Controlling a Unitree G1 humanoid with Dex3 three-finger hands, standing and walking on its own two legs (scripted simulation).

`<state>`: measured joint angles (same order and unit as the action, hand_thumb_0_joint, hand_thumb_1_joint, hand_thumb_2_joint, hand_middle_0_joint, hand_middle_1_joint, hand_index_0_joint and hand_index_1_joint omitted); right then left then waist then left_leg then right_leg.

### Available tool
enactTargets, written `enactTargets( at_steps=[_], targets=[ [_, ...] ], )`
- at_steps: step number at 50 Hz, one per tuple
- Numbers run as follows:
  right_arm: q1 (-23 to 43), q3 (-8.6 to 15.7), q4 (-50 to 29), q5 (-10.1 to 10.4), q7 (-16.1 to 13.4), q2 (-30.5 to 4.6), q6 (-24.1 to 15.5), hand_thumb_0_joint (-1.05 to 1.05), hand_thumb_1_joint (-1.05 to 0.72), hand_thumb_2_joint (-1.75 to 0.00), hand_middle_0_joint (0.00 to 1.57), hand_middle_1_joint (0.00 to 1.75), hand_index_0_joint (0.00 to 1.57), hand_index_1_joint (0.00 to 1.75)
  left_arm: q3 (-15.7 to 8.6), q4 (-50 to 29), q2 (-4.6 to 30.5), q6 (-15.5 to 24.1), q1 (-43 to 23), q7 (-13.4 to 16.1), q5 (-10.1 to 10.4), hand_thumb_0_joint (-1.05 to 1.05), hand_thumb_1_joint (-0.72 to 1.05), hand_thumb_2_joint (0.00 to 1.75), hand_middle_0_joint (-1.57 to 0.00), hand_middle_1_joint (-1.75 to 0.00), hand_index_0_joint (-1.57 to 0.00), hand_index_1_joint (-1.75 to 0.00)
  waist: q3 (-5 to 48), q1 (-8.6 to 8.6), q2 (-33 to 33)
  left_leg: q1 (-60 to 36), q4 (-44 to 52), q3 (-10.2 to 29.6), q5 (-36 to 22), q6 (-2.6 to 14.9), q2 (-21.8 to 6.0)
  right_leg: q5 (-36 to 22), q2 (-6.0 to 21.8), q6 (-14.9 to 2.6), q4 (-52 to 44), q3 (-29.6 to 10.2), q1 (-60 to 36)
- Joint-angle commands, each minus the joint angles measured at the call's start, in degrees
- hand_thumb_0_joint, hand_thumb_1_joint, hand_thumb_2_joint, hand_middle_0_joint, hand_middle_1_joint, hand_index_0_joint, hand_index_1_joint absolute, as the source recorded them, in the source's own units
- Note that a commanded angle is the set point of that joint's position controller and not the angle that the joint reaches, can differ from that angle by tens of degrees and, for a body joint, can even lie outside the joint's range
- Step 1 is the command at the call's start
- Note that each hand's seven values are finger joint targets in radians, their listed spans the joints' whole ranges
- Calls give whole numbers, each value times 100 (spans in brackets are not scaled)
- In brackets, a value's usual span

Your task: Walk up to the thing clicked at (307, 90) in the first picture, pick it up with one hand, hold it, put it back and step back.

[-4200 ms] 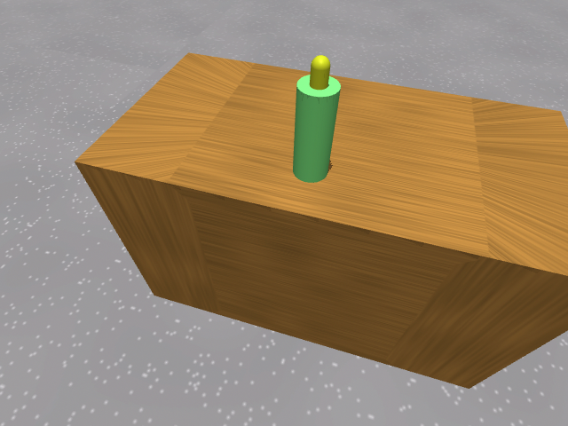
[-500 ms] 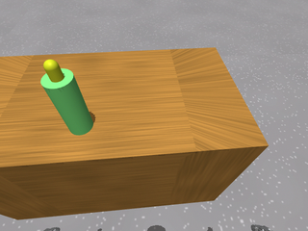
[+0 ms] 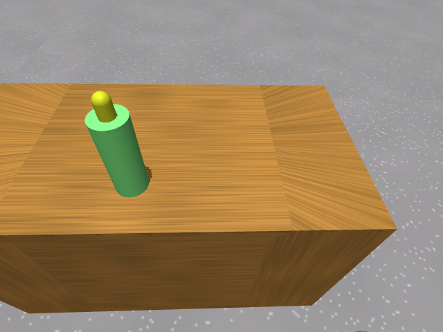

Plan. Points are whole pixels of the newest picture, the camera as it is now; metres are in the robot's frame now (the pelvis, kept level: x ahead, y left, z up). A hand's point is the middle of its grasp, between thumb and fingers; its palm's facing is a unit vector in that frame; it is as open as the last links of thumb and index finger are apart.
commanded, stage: stand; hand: left
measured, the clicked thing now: (118, 146) +0.48 +0.23 +0.05
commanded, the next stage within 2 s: rise first in 1.66 s
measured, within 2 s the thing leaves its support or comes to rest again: neither
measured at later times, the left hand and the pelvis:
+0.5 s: hand out of the picture +0.06 +0.26 -0.16, palm faces -0.03 -0.94 -0.34, open 7.4 cm; pelvis +0.00 +0.00 +0.00, yaw +1 degrees
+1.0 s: hand out of the picture +0.06 +0.26 -0.16, palm faces -0.02 -0.94 -0.34, open 7.4 cm; pelvis +0.00 +0.01 +0.00, yaw +2 degrees
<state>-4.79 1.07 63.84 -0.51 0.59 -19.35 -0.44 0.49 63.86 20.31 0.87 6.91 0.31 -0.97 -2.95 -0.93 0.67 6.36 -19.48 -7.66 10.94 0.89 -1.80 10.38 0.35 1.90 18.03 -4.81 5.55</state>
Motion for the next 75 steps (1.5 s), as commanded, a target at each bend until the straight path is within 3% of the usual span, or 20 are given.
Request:
enactTargets(
  at_steps=[1,19,24,31,41,53,62,69,75],
  targets=[
    [207,242,-330,-23,-59,-1245,-122,0,-90,-90,20,30,20,30,-216,-369,1160,107,-180,53,30,0,90,90,-20,-30,-20,-30,464,10,-119,-481,368,736,-646,103,-737,-1099,603,-254,-229,-279,343],
    [173,244,-278,-13,-60,-1284,-137,0,-90,-90,20,30,20,30,-210,-318,1162,85,-115,40,22,0,90,90,-20,-30,-20,-30,405,38,-90,-416,448,895,-546,93,-704,-720,624,-272,-295,-240,368],
    [174,240,-273,-9,-49,-1278,-125,0,-90,-90,20,30,20,30,-212,-318,1175,87,-110,35,17,0,90,90,-20,-30,-20,-30,328,27,-92,-301,497,927,-198,81,-682,-513,618,-284,-314,-220,398],
    [117,210,-262,-10,-56,-1274,-156,0,-90,-90,20,30,20,30,-198,-335,1168,103,-116,37,39,0,90,90,-20,-30,-20,-30,464,34,-120,-333,389,938,-724,81,-691,-833,678,-274,-285,-224,237],
    [108,201,-273,-4,-63,-1296,-146,0,-90,-90,20,30,20,30,-182,-331,1154,99,-91,49,26,0,90,90,-20,-30,-20,-30,526,49,-112,-403,336,912,-974,86,-690,-1011,689,-248,-269,-158,185],
    [142,204,-270,2,-67,-1295,-143,0,-90,-90,20,30,20,30,-196,-301,1148,73,-98,31,13,0,90,90,-20,-30,-20,-30,302,51,-154,-229,519,1003,-260,65,-667,-445,668,-278,-345,-132,324],
    [86,201,-273,-6,-70,-1273,-162,0,-90,-90,20,30,20,30,-203,-324,1154,103,-113,43,14,0,90,90,-20,-30,-20,-30,521,47,-84,-394,375,994,-985,79,-680,-856,702,-258,-284,-113,179],
    [60,205,-262,-5,-84,-1294,-147,0,-90,-90,20,30,20,30,-191,-331,1141,97,-100,51,10,0,90,90,-20,-30,-20,-30,544,41,-68,-425,313,952,-1076,76,-674,-1030,712,-263,-292,-108,150],
    [23,180,-263,-3,-81,-1247,-149,0,-90,-90,20,30,20,30,-208,-319,1177,86,-128,53,27,0,90,90,-20,-30,-20,-30,390,29,-80,-298,405,970,-909,63,-656,-846,707,-274,-307,-130,191]
  ],
)
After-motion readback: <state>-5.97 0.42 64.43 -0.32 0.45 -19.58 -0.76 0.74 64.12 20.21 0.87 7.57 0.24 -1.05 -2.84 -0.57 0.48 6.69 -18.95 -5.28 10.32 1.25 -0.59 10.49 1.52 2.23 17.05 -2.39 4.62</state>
